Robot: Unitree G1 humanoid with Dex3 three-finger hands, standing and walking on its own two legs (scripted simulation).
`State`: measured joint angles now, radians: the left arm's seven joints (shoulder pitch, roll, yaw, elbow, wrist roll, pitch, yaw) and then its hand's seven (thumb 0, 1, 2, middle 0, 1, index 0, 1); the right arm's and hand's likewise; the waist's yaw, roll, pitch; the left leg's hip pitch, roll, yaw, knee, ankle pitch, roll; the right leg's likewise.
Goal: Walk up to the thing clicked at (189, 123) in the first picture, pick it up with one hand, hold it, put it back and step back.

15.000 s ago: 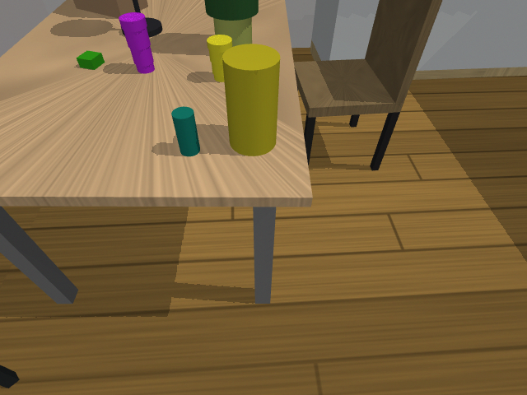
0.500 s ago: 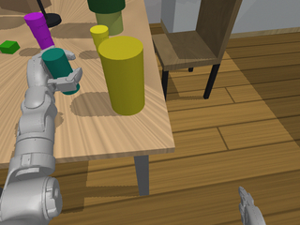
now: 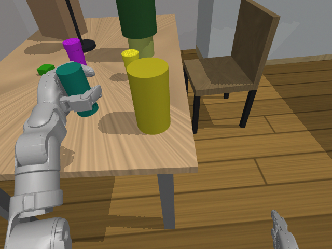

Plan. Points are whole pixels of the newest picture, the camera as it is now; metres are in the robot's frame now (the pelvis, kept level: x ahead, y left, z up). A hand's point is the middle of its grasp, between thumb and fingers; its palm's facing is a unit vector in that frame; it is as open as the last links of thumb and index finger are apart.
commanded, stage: lift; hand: left
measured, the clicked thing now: (79, 90) +0.39 +0.18 +0.24
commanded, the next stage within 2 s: hold in 0.40 s
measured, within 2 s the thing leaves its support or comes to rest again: neither
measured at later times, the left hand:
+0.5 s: hand (75, 91) +0.35 +0.17 +0.26, palm faces +0.13 -0.99 +0.01, open 6.5 cm
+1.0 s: hand (71, 86) +0.34 +0.17 +0.28, palm faces +0.11 -0.99 +0.01, open 6.5 cm
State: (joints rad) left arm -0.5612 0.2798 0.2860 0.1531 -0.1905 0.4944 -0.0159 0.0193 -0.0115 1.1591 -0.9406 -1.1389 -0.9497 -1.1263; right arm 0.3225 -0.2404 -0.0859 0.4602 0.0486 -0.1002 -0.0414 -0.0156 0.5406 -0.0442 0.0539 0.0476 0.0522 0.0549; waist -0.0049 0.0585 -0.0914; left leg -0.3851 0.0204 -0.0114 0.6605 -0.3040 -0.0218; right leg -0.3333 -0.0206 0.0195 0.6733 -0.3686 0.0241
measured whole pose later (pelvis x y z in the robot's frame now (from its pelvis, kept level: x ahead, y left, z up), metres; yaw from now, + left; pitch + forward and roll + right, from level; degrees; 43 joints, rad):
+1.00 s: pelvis +0.00 +0.00 +0.00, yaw +0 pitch -1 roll +0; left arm -0.50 0.27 0.31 -0.15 -0.24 0.75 -0.01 0.02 -0.01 1.16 -0.94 -1.14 -0.95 -1.12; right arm 0.28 -0.24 -0.11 0.59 0.07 -0.20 -0.03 -0.02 0.52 -0.05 0.05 0.05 0.05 0.06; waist 0.03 0.08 -0.09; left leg -0.32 0.01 -0.01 0.62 -0.29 -0.02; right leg -0.26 -0.03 0.02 0.63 -0.35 0.03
